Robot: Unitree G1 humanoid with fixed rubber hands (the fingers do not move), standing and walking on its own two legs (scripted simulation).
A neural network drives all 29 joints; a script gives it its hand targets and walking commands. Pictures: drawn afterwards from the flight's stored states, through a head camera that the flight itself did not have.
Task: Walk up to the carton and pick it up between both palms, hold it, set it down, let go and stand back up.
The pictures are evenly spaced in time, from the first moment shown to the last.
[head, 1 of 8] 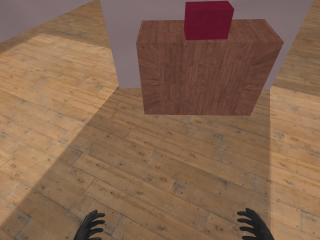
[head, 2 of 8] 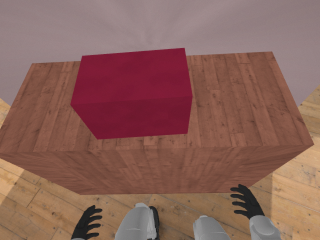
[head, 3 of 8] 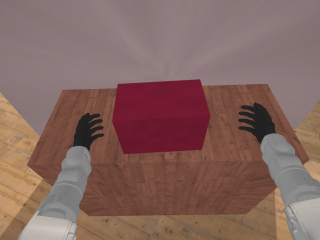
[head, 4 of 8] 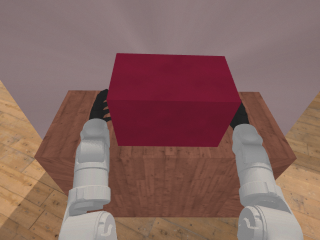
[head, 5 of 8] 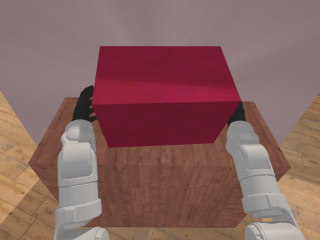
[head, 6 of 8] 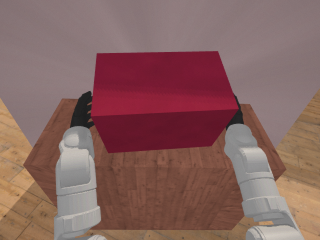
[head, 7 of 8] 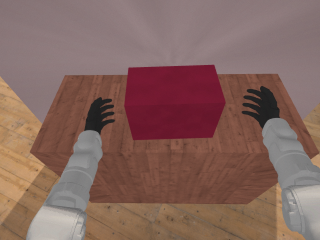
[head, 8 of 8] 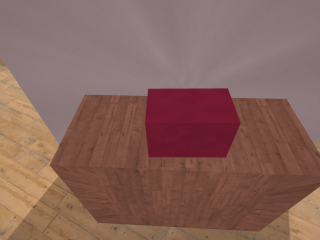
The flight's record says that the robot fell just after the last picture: no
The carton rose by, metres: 0.22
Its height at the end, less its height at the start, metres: +0.00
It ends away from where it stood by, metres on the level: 0.02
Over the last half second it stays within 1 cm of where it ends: yes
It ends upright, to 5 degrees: yes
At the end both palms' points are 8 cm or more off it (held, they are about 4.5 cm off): yes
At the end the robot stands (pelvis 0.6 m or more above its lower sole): yes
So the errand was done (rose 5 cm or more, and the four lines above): yes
